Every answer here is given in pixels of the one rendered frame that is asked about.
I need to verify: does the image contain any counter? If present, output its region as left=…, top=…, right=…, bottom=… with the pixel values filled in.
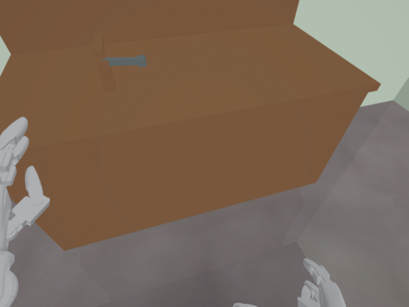
left=0, top=0, right=381, bottom=251

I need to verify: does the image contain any right robot hand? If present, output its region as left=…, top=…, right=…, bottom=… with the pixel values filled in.
left=297, top=258, right=346, bottom=307

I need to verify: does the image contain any left robot hand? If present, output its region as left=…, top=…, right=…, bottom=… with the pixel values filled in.
left=0, top=117, right=50, bottom=251

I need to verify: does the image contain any robot left forearm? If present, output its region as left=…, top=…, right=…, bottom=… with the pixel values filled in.
left=0, top=251, right=19, bottom=307

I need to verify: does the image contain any tap lever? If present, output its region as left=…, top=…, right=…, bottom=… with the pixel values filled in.
left=102, top=55, right=146, bottom=67

